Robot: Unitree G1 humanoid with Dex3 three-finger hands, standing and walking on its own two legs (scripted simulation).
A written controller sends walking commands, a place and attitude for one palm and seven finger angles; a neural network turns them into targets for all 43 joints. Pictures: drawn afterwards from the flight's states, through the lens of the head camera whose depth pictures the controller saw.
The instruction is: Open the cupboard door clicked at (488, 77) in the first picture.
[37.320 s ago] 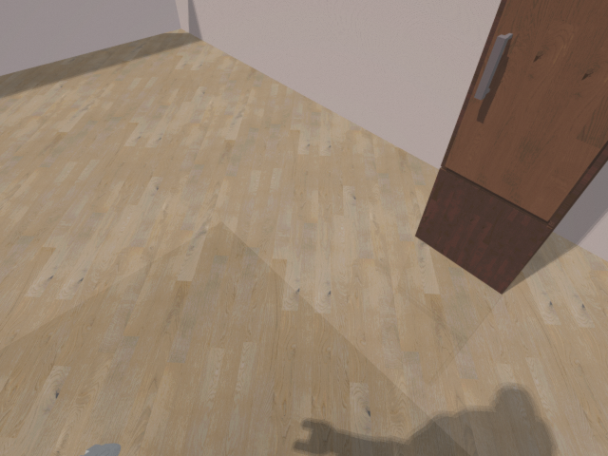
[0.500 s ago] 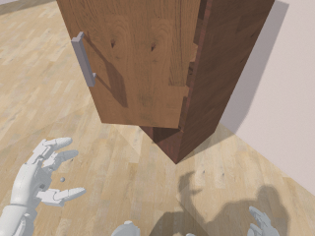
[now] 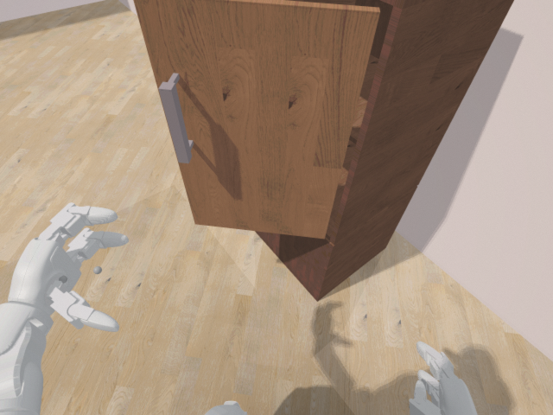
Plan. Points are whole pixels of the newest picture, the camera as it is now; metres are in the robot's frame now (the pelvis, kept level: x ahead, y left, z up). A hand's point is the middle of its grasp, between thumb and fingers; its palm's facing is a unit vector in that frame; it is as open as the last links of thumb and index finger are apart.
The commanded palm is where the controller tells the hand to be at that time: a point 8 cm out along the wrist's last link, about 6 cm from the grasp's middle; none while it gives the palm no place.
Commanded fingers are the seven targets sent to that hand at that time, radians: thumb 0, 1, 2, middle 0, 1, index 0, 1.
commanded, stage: raise the hand with hooked fingers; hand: left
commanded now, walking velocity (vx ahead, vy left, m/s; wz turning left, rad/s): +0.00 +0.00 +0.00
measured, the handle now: (180, 120) +0.61 +0.24 +0.07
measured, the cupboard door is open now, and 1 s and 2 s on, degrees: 45 45 45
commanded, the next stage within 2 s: move the hooked fingers beside the handle in 0.62 s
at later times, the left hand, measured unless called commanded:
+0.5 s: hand (99, 252) +0.29 +0.26 +0.09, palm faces -0.03 -1.00 -0.03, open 14.0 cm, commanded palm +0.27 +0.31 +0.09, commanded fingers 0.00 -0.50 0.30 -0.30 -1.20 -0.30 -1.20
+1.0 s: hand (112, 227) +0.33 +0.26 +0.09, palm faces -0.03 -1.00 -0.03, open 14.0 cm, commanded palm +0.32 +0.31 +0.09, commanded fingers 0.00 -0.50 0.30 -0.30 -1.20 -0.30 -1.20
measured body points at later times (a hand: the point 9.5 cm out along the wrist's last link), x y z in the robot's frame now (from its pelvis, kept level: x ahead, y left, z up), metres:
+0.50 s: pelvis +0.00 +0.00 +0.01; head +0.03 +0.00 +0.45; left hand +0.29 +0.32 +0.09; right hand +0.14 -0.26 -0.07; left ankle +0.05 +0.10 -0.70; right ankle -0.01 -0.12 -0.70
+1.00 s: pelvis -0.01 -0.01 +0.00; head +0.03 -0.01 +0.45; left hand +0.33 +0.31 +0.10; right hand +0.13 -0.27 -0.09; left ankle +0.05 +0.10 -0.70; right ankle -0.01 -0.12 -0.70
